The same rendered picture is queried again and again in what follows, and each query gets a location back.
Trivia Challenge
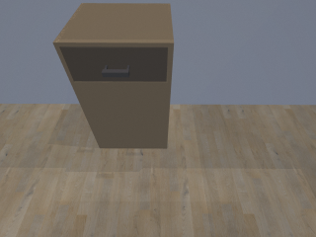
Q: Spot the cabinet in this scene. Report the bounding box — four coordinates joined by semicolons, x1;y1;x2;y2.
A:
53;3;174;149

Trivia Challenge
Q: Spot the drawer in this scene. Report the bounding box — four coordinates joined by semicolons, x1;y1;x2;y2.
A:
61;46;168;82

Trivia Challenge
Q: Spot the handle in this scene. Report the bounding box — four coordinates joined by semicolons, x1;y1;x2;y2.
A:
102;65;130;78

